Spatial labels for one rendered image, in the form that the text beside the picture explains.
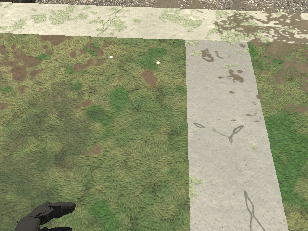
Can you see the robot left hand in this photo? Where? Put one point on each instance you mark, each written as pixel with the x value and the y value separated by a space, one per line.
pixel 44 213

